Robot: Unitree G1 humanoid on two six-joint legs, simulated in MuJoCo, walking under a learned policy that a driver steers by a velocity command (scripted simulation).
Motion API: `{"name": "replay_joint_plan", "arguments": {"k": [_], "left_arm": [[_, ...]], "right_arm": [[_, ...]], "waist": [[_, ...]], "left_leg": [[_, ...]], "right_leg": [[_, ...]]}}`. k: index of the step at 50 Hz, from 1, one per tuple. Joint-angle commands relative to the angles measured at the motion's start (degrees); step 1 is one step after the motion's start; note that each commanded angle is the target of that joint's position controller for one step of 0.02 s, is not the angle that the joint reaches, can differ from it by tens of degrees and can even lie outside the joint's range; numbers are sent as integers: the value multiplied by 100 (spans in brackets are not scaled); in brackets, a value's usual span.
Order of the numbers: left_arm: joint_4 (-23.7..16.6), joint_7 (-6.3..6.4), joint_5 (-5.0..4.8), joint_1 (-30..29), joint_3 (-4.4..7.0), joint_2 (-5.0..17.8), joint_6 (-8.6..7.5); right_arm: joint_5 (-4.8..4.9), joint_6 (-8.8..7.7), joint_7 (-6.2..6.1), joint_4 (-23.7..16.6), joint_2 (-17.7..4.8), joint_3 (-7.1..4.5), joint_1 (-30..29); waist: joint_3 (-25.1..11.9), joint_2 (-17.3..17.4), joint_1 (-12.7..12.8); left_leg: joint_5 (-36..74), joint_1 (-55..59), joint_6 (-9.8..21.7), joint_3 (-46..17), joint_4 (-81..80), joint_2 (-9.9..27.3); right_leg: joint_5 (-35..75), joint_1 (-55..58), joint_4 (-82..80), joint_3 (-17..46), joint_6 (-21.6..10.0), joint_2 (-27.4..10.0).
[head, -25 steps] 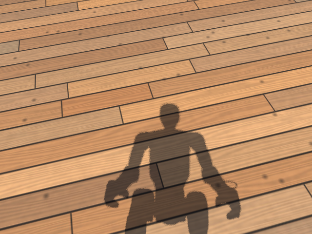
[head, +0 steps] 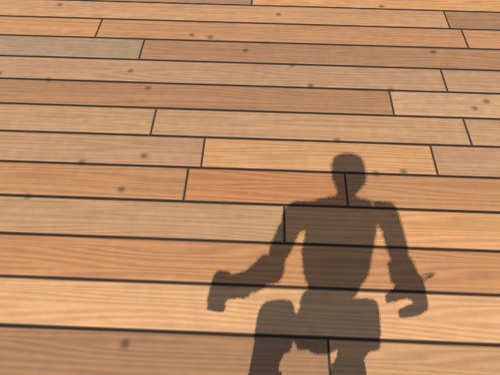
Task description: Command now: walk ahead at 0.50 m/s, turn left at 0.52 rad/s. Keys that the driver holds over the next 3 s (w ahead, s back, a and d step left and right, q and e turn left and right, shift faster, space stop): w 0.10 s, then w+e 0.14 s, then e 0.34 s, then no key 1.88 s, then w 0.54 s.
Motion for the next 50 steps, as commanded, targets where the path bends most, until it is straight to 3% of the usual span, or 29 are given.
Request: {"name": "replay_joint_plan", "arguments": {"k": [1, 5, 8, 12, 14, 16, 17, 18, 19, 20, 21, 22, 23, 24, 26, 28, 30, 32, 36, 38, 40, 41, 42, 43, 44, 45, 47, 50], "left_arm": [[-388, 14, 101, 204, 200, 688, 10], [-552, 16, 165, -357, 86, 398, 139], [-606, -68, 85, -819, 12, 304, 109], [-772, -182, -12, -1338, -16, 407, 69], [-843, -272, 38, -1400, -19, 432, 26], [-796, -359, 64, -1077, 17, 520, -13], [-702, -374, 80, -684, 88, 676, -20], [-533, -371, 98, -41, 192, 871, -23], [-466, -327, 142, 581, 293, 1221, -9], [-555, -289, 224, 767, 339, 1666, 35], [-555, -283, 144, 922, 256, 1320, 103], [-701, -248, 66, 612, 227, 1113, 197], [-800, -209, 23, 261, 179, 951, 285], [-867, -177, 25, 30, 136, 876, 361], [-941, -142, 109, -187, 151, 935, 443], [-997, -105, 142, -273, 204, 1031, 477], [-1011, -35, 113, -234, 245, 1116, 528], [-1033, 27, 69, -269, 228, 1054, 604], [-1000, 49, 100, -205, 160, 929, 728], [-978, 26, 128, -151, 115, 869, 758], [-968, 13, 110, -206, 17, 705, 780], [-913, 12, 122, 12, -43, 550, 762], [-927, 6, 216, 216, -105, 367, 719], [-986, -21, 175, 427, -91, 325, 669], [-937, -23, 234, 281, -54, 578, 644], [-941, -33, 212, 61, -18, 633, 654], [-931, -37, 250, -151, -25, 561, 759], [-872, -70, 164, -112, -28, 522, 790]], "right_arm": [[-31, -129, -80, -504, -573, -111, -67], [-13, -147, -216, -376, -730, -124, 298], [-15, -141, -235, -295, -712, -90, 466], [-42, -162, -207, -94, -788, -81, 769], [-77, -102, -238, -14, -774, -70, 744], [-97, -37, -290, -24, -840, -79, 598], [-89, -10, -326, -70, -904, -91, 466], [-71, 34, -364, -144, -922, -83, 265], [-141, 33, -403, -276, -835, -32, 260], [-279, -42, -372, -426, -354, 112, 944], [-200, -112, -290, -364, -482, 164, 1212], [-28, -109, -239, -423, -812, 91, 779], [2, -60, -253, -552, -854, 84, 312], [-61, 19, -301, -597, -848, 64, 53], [-121, 196, -382, -697, -766, 39, 146], [-143, 242, -451, -674, -555, 90, 351], [-165, 250, -494, -640, -530, 99, 385], [-147, 280, -497, -621, -521, 107, 301], [-97, 297, -464, -781, -491, 116, -134], [-87, 233, -424, -835, -490, 111, -217], [-100, 138, -365, -784, -377, 118, -20], [-170, 98, -349, -808, -491, 102, -3], [-280, 85, -375, -900, -889, 40, 46], [-352, 124, -365, -805, -938, 28, -248], [-298, 119, -343, -888, -495, 130, -413], [-249, 111, -324, -870, -436, 145, -395], [-175, 86, -303, -834, -576, 113, -267], [-214, 85, -298, -857, -518, 139, -144]], "waist": [[-722, 86, 212], [-468, 242, 28], [-380, 441, -246], [-108, 459, -513], [-28, 390, -474], [-306, 518, -287], [-584, 611, -76], [-916, 545, 305], [-1454, 163, 558], [-2199, -1263, 164], [-3043, -1331, 297], [-2596, -764, 427], [-1885, -282, 394], [-1318, 114, 281], [-912, -151, -52], [-945, -442, -160], [-1242, -474, -146], [-1406, -493, -77], [-1148, -710, 139], [-1032, -786, 196], [-988, -752, -7], [-974, -605, 14], [-1068, 185, 187], [-904, 1385, 607], [-894, 1195, 436], [-870, 1048, 343], [-739, 895, 205], [-427, 474, 133]], "left_leg": [[1494, 1263, 1166, -2144, -1549, 1605], [2017, 826, 959, -1363, -1728, 1332], [1536, 926, 647, -914, -1759, 1167], [1084, 1645, 588, -1004, -1765, 1574], [2122, 2096, 473, -845, -1380, 1683], [3440, 2311, 300, -664, -841, 1694], [4276, 2364, 188, -567, -392, 1614], [4727, 2271, 2, -353, 483, 1371], [3600, 1487, -290, -147, 1859, 1069], [-733, -536, -785, 19, 4217, 176], [-2827, -1448, -891, -703, 5100, -72], [-2479, -1777, -858, -948, 5311, 317], [-2115, -1950, -845, -781, 5062, 527], [-1905, -1866, -871, -683, 4706, 681], [-1685, -1216, -886, -633, 3934, 791], [-1533, -910, -981, -488, 3229, 700], [-1155, -829, -1080, -501, 2800, 663], [-687, -672, -1126, -517, 2428, 695], [-546, -439, -1089, -488, 1669, 715], [-686, -270, -1007, -438, 1144, 694], [-58, 435, -827, -300, -125, 631], [489, 895, -684, -544, -569, 885], [1466, 1265, -351, -1401, -728, 1802], [1775, 880, 285, -1971, -755, 2244], [1402, 638, 414, -1969, -834, 2175], [999, 650, 166, -1652, -733, 1832], [189, 473, -214, -1261, -640, 1435], [-275, 381, -487, -787, -436, 1052]], "right_leg": [[406, -1070, -552, 264, 82, -386], [1615, -1127, -1930, 15, 336, -337], [2864, -902, -3159, -130, 259, -198], [3082, -1233, -3735, -152, 20, -125], [2694, -1393, -3982, -207, -157, -13], [2315, -926, -4057, -325, -331, 219], [2200, -415, -4071, -443, -418, 431], [2533, 373, -4352, -572, -537, 625], [4153, 1676, -4233, 133, -832, 68], [6313, 3677, -3893, 2232, -1849, -1443], [6060, 4521, -4305, 3531, -2404, -1903], [4933, 4008, -4431, 2980, -2136, -1608], [4194, 3187, -4601, 2442, -1869, -1334], [3857, 2220, -4843, 2116, -1731, -1148], [3301, 958, -5207, 1868, -1596, -811], [3665, 557, -5242, 1552, -1569, -577], [3825, 661, -5124, 1461, -1545, -569], [3237, 642, -5079, 1373, -1405, -492], [1603, 527, -5111, 1559, -1271, -424], [1524, 655, -4943, 1735, -1245, -487], [1738, 617, -4601, 1714, -1031, -372], [1525, 471, -4421, 1641, -755, -184], [753, 202, -3703, 1198, -401, 241], [-147, 62, -3565, 469, -154, 688], [10, 423, -3608, 415, 23, 458], [433, 610, -3806, 370, 45, 456], [1098, 907, -4034, 426, 41, 400], [1265, 797, -4139, 549, -210, 319]]}}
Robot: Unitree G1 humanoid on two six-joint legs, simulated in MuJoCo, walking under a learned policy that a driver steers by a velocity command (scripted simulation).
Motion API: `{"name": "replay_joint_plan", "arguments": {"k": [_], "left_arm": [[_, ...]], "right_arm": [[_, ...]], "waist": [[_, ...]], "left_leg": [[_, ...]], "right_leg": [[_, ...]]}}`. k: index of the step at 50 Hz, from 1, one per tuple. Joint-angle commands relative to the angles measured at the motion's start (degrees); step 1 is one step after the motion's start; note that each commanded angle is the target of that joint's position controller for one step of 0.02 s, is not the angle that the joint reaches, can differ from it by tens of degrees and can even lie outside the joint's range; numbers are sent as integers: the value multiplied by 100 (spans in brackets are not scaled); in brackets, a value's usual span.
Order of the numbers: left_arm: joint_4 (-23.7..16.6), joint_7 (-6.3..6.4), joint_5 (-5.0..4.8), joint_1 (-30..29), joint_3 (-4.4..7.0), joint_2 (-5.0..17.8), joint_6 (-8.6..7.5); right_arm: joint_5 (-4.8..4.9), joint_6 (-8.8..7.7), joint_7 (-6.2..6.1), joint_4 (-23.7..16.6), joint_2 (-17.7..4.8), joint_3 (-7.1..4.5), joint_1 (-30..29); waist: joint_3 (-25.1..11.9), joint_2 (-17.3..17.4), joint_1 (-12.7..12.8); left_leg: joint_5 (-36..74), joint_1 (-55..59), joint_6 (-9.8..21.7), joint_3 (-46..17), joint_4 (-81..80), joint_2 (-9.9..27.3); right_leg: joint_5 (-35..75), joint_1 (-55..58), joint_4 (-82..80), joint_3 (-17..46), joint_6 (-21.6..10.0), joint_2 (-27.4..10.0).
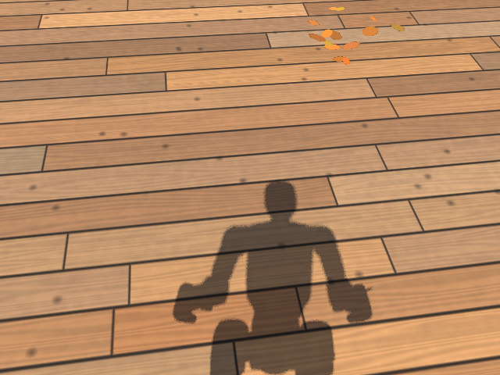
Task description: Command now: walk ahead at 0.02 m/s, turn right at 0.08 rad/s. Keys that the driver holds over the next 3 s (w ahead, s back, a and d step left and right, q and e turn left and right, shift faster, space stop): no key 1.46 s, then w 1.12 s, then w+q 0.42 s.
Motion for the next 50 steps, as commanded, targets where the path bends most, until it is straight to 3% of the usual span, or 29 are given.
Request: {"name": "replay_joint_plan", "arguments": {"k": [1, 5, 9, 28, 50], "left_arm": [[-306, 3, -36, -41, 184, 590, -63], [-237, 2, -43, -87, 178, 496, -140], [-176, 17, -58, -92, 181, 465, -147], [269, 149, -80, -119, 195, 364, -133], [1435, 276, -105, 74, 205, 334, -111]], "right_arm": [[14, -92, -9, -432, -780, -204, -85], [57, -61, -29, -497, -689, -195, -40], [58, -25, -3, -548, -620, -191, -69], [62, -36, -28, -421, -468, -210, 90], [89, -73, -80, 298, -412, -188, 424]], "waist": [[-103, 492, 8], [-314, 161, -60], [-313, 63, -61], [-91, 167, -10], [134, 195, 35]], "left_leg": [[443, 70, 199, -478, -631, 437], [1027, 382, 245, -360, -333, 360], [1089, 432, 248, -318, -284, 304], [788, 323, 215, -290, -507, 220], [478, 280, 299, -317, -916, 210]], "right_leg": [[437, 130, -314, 296, -232, -348], [834, 172, -302, 363, -189, -400], [898, 231, -289, 396, -170, -420], [753, 445, -358, 372, -83, -430], [624, 575, -582, 264, 65, -403]]}}
Over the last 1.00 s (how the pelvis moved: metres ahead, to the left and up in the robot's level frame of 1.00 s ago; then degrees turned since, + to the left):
0.36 -0.03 0.00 -12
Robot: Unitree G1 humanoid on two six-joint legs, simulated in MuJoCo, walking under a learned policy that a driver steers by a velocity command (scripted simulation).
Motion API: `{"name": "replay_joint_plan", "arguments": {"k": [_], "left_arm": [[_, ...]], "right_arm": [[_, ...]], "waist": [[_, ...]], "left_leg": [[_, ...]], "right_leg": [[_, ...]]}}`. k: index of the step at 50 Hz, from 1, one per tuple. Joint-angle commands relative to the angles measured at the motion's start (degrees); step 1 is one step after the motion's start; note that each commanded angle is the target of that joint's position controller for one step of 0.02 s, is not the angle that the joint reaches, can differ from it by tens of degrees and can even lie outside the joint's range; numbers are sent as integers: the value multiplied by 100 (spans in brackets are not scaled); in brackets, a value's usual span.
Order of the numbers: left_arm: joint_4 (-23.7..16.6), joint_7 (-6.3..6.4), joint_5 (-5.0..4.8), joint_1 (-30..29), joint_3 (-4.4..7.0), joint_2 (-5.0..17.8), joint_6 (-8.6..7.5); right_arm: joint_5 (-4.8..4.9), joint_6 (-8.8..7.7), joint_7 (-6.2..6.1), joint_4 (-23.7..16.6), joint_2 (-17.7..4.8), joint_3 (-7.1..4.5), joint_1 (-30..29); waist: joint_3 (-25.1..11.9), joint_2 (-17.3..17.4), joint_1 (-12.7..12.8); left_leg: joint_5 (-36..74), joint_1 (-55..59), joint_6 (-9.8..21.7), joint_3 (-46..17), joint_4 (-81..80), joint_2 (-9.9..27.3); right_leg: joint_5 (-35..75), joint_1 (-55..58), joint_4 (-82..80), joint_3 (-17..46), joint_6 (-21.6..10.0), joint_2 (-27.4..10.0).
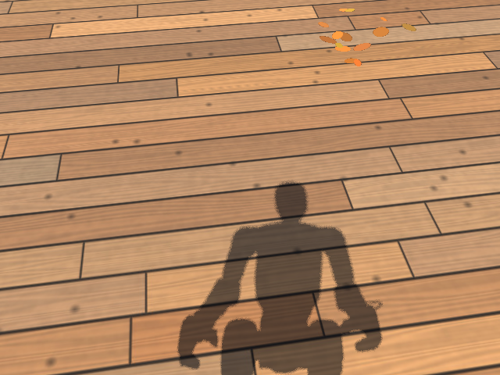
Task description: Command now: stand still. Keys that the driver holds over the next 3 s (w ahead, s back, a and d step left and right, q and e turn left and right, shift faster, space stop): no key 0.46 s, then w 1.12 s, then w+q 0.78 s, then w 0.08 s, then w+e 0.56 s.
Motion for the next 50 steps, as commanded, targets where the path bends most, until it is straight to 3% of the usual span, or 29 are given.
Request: {"name": "replay_joint_plan", "arguments": {"k": [1, 23, 25, 26, 28, 30, 31, 33, 35, 37, 38, 39, 40, 41, 42, 44, 46, 50], "left_arm": [[-69, 36, -2, 11, 109, 585, -47], [577, 108, -11, 354, 49, 524, -47], [641, 118, -34, 470, 20, 418, -37], [595, 117, -62, 411, 29, 444, -59], [344, 59, -80, 43, 12, 454, -216], [206, -39, -142, -160, 40, 515, -381], [191, -84, -166, -124, 56, 533, -446], [172, -153, -193, -127, 63, 509, -564], [271, -197, -175, 95, 61, 397, -627], [604, -207, -158, 878, 121, 399, -599], [728, -192, -163, 1305, 160, 454, -563], [775, -146, -141, 1882, 235, 778, -569], [753, -175, -109, 2422, 345, 1510, -599], [793, -224, -9, 2225, 281, 1373, -695], [547, -261, -28, 1595, 164, 1013, -777], [282, -334, -42, 921, 46, 757, -795], [285, -320, -12, 1085, -27, 563, -734], [326, -184, 23, 1535, -29, 752, -662]], "right_arm": [[9, -78, -17, -170, -570, -131, 98], [53, -46, -8, 840, -578, -22, 216], [74, -12, -34, 966, -651, -43, 329], [119, 8, -56, 978, -884, -113, 371], [173, -16, -82, 1025, -1224, -219, 651], [118, -134, -79, 1012, -1218, -246, 642], [127, -185, -59, 977, -1137, -234, 573], [218, -218, -32, 887, -1077, -229, 357], [277, -181, -11, 863, -1180, -249, 191], [299, -121, 9, 874, -1179, -240, 184], [274, -135, 25, 849, -1008, -179, 117], [202, -177, 74, 741, -603, -51, -77], [141, -298, 82, 489, -286, 20, -95], [313, -374, 75, 432, -556, -35, -158], [400, -437, 110, 363, -803, -72, -340], [250, -484, 132, 496, -913, -137, -288], [175, -454, 175, 537, -881, -168, -349], [148, -381, 204, 278, -598, -93, -1081]], "waist": [[-44, 31, 8], [53, 36, -20], [5, 196, -60], [136, 461, -127], [505, 978, -309], [803, 895, -330], [765, 741, -268], [572, 544, -174], [317, 600, -1], [95, 483, 307], [29, 312, 502], [-99, -596, 736], [-352, -1743, 716], [-134, -1297, 568], [371, -792, 363], [438, -493, 78], [353, -537, 63], [388, -381, 204]], "left_leg": [[557, -205, 80, -441, -739, 406], [733, -51, 159, -432, -976, 383], [-898, -41, 252, -536, -1215, 370], [-1924, -71, 452, -883, -1432, 561], [-3186, -60, 1080, -2353, -2187, 1636], [-2665, 50, 1430, -2992, -2463, 2159], [-2290, 311, 1404, -2900, -2417, 2171], [-1492, 452, 1110, -2190, -2303, 1848], [-944, -50, 925, -1374, -2055, 1374], [-1006, -899, 824, -972, -1504, 1049], [-901, -1294, 697, -801, -990, 880], [-574, -1962, 345, -192, 732, 413], [-1385, -3169, 112, 109, 2468, -154], [-1506, -3678, 223, -432, 3577, 112], [-879, -4068, 349, -596, 3914, 467], [164, -3775, 355, -471, 3558, 798], [747, -3330, 215, -284, 3083, 897], [1425, -3382, -72, -5, 2075, 836]], "right_leg": [[805, 108, -435, 141, -145, -178], [921, 143, -644, 1, -86, -159], [-91, 31, -401, -289, -118, 71], [-797, -318, 30, -534, -153, 251], [-1006, -1202, 1088, -681, -248, 75], [-1241, -1929, 2044, -412, -375, -334], [-1346, -2204, 2171, -354, -443, -470], [-1112, -1906, 1396, -460, -514, -531], [-469, -709, 401, -845, -451, -257], [390, 800, -200, -1222, -316, 146], [270, 1359, -355, -1051, -340, 81], [-527, 1957, -1077, 386, -637, -903], [-1372, 2557, -1895, 2826, -1439, -2160], [-2624, 2115, -2221, 3770, -1921, -2580], [-2728, 1767, -2260, 3244, -1736, -2359], [-1262, 1365, -2292, 1885, -1259, -1758], [107, 1174, -2355, 940, -1045, -1355], [1698, 1124, -2397, 232, -1171, -1178]]}}
Over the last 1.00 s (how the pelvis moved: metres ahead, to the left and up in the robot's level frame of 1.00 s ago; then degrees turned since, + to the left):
0.02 0.03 0.00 0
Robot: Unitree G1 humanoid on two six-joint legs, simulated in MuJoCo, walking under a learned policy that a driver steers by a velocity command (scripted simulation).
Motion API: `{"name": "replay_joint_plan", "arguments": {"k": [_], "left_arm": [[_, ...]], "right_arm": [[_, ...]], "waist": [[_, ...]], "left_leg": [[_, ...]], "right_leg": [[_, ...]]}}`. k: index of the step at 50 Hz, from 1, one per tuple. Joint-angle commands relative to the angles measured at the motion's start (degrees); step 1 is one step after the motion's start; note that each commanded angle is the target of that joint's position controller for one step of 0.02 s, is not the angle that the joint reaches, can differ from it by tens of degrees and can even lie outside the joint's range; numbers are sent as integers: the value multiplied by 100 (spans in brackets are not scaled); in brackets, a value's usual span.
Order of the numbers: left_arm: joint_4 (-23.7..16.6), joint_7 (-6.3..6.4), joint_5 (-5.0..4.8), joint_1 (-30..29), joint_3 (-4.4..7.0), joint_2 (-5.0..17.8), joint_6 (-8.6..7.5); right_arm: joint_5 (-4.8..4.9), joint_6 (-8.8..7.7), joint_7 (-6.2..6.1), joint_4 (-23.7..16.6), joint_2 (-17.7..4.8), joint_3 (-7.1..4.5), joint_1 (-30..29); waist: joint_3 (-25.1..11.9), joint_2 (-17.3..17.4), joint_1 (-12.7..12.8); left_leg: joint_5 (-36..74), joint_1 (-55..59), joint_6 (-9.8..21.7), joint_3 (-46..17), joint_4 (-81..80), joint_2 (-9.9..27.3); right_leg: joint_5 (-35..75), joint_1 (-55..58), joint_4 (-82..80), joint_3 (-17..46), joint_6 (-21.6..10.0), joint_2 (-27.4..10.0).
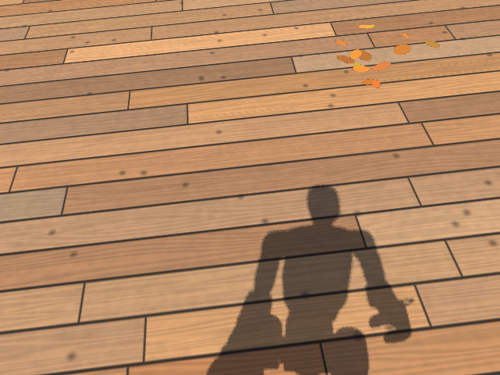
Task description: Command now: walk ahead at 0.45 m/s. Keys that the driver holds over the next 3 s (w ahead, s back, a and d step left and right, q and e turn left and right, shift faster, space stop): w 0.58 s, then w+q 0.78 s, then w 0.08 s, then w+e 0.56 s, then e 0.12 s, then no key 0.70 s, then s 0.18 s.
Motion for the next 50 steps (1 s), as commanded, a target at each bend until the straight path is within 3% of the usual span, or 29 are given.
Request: {"name": "replay_joint_plan", "arguments": {"k": [1, 5, 9, 11, 12, 13, 14, 15, 16, 17, 18, 19, 20, 21, 23, 27, 30, 34, 37, 38, 39, 40, 41, 42, 43, 44, 45, 47, 50], "left_arm": [[-263, 105, 14, 137, 122, 948, -8], [-242, 151, -50, 475, 135, 1022, 15], [-210, 170, -103, 551, 198, 1086, 102], [-291, 178, -70, 388, 260, 1238, 162], [-333, 175, -33, 297, 282, 1289, 214], [-415, 165, 8, 191, 254, 1233, 251], [-580, 151, 115, 283, 157, 996, 234], [-519, 46, 22, 1128, -76, 65, 88], [-528, 23, -155, 573, 77, 748, -81], [-774, 21, -301, -94, 171, 1066, -176], [-856, 76, -284, -422, 181, 1084, -211], [-875, 121, -205, -537, 238, 1057, -181], [-871, 128, -165, -383, 246, 927, -104], [-870, 134, -154, -282, 238, 770, -30], [-964, 149, -133, -402, 243, 688, 76], [-1367, 138, -39, -1399, 262, 776, 85], [-1578, 74, -53, -2125, 205, 680, 26], [-1863, -37, -118, -2811, 182, 764, -36], [-1924, -101, -130, -2651, 259, 1027, -120], [-1857, -96, -131, -2308, 320, 1148, -146], [-1635, -59, -118, -1510, 453, 1386, -163], [-1457, -3, -23, -437, 576, 1780, -172], [-1324, -5, 23, 29, 691, 2249, -96], [-1382, -13, 25, 14, 535, 1673, -90], [-1475, 1, 8, -450, 426, 1320, -105], [-1542, 1, 8, -880, 366, 1164, -110], [-1538, -18, 24, -1175, 331, 1014, -117], [-1495, -22, 66, -1425, 308, 873, -150], [-1383, 30, 57, -1349, 383, 1035, -191]], "right_arm": [[-15, -42, 28, -518, -89, 24, -797], [39, -61, 119, -760, -37, 99, -1582], [61, -123, 257, -962, -146, 101, -1921], [44, -147, 276, -889, -390, -2, -1494], [49, -143, 251, -717, -595, -112, -844], [69, -116, 201, -402, -846, -248, 209], [-22, -75, 128, -177, -1281, -352, 1274], [-73, -59, 191, -21, -1409, -353, 1501], [-33, -67, 188, -30, -847, -212, 1246], [-22, -93, 162, -119, -643, -150, 677], [-52, -131, 171, -218, -543, -109, 179], [-115, -162, 197, -239, -407, -74, -61], [-176, -185, 213, -195, -282, -32, -132], [-164, -192, 230, -138, -227, -19, -114], [-121, -207, 195, -8, -335, -32, 47], [-117, -154, 25, 131, -619, -92, 437], [-55, -113, -29, 223, -695, -99, 776], [33, -11, -56, 400, -765, -128, 1264], [44, 79, -104, 391, -871, -195, 1222], [37, 106, -107, 355, -899, -208, 1116], [1, 121, -98, 307, -777, -163, 1058], [-95, 117, -85, 128, -484, -51, 1002], [-33, 19, -68, 41, 271, 144, 1749], [96, -52, -64, 95, -228, 41, 1638], [208, -71, -72, -54, -668, -92, 1152], [191, -50, -105, -111, -652, -110, 880], [109, -13, -125, -135, -579, -142, 740], [106, 143, -97, -139, -348, -178, 883], [82, 307, -72, -331, -160, -180, 671]], "waist": [[759, -619, 10], [921, -675, 192], [966, -689, 51], [536, -872, -285], [70, -996, -641], [-561, -973, -1136], [-1452, -206, -1360], [-2395, 1464, -817], [-1817, 834, -1016], [-835, 581, -894], [-406, -84, -685], [-129, -224, -493], [-102, -73, -284], [-46, 29, -192], [202, 81, -118], [487, -26, -318], [559, -38, -560], [669, -11, -744], [517, 146, -495], [332, 215, -268], [-165, 153, 108], [-1086, -235, 515], [-1941, -1816, 226], [-2016, -1693, 326], [-1160, -1274, 280], [-674, -883, 122], [-295, -713, -23], [-33, -882, -297], [226, -686, -383]], "left_leg": [[673, -790, -164, 75, -982, 51], [1234, -304, -141, 256, -2130, -168], [914, -220, 117, 172, -2643, -242], [508, 571, 296, 326, -2671, -502], [360, 1440, 430, 469, -2631, -710], [503, 2903, 618, 404, -2635, -672], [313, 4841, 990, -1072, -2443, 553], [-1190, 6467, 1965, -4052, -3416, 1813], [-1602, 5992, 1657, -4187, -3943, 1540], [-1157, 5059, 1393, -3199, -4061, 1373], [-336, 4070, 1275, -2497, -4230, 1199], [242, 3348, 1208, -1955, -4369, 994], [397, 2935, 1163, -1604, -4544, 824], [416, 2710, 1185, -1417, -4699, 741], [515, 2360, 1252, -1086, -4949, 691], [659, 2490, 1188, -704, -5146, 595], [762, 2529, 988, -383, -5119, 391], [625, 3163, 956, -657, -4748, 625], [842, 3541, 803, -971, -4259, 860], [1326, 3522, 724, -963, -3882, 804], [1870, 3315, 573, -778, -2998, 488], [1049, 2378, 359, -490, -1343, 78], [-1733, 123, -48, 14, 736, -861], [-2606, -434, -14, -747, 1648, -667], [-2189, -772, 63, -770, 1876, -390], [-1684, -623, 67, -619, 1765, -103], [-1329, -417, 57, -601, 1481, 63], [-967, 97, 48, -595, 1166, 266], [-565, -126, -23, -565, 839, 340]], "right_leg": [[1605, -79, -854, 877, -645, -1275], [1565, -43, -993, 630, -631, -1298], [2315, 735, -620, 549, -579, -1631], [4061, 1024, 43, 480, -466, -1684], [5123, 1019, 826, 382, -391, -1594], [5242, 475, 2045, 224, -227, -1348], [3102, -1016, 3939, 58, -88, -944], [-1673, -3055, 5852, 477, 214, 199], [-1803, -3649, 6463, 1065, 69, -87], [-1310, -3972, 6495, 844, -13, -368], [-742, -3690, 6228, 721, -11, -678], [-454, -3409, 5921, 653, 16, -854], [-286, -3040, 5734, 701, 17, -1007], [-252, -2893, 5537, 678, 35, -1052], [-173, -2999, 5115, 578, 121, -1145], [1058, -3656, 3695, 464, 329, -1185], [1900, -3307, 2473, 231, 340, -924], [1810, -3274, 1693, 300, 354, -706], [1294, -2787, 1345, 385, 231, -595], [1088, -2250, 1252, 289, 154, -491], [993, -1136, 1183, 205, -3, -419], [953, 561, 1435, 975, -352, -1247], [-22, 2631, 974, 3411, -1144, -2670], [-706, 2470, 410, 4234, -1129, -2704], [-685, 1754, 316, 3345, -860, -2534], [-205, 949, 180, 2591, -726, -2333], [221, 274, -38, 2040, -664, -2120], [612, -412, -385, 1243, -587, -1841], [1168, -628, -659, 583, -703, -1845]]}}
Over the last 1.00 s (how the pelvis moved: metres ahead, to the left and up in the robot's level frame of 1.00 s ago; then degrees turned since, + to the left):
0.14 -0.06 0.01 0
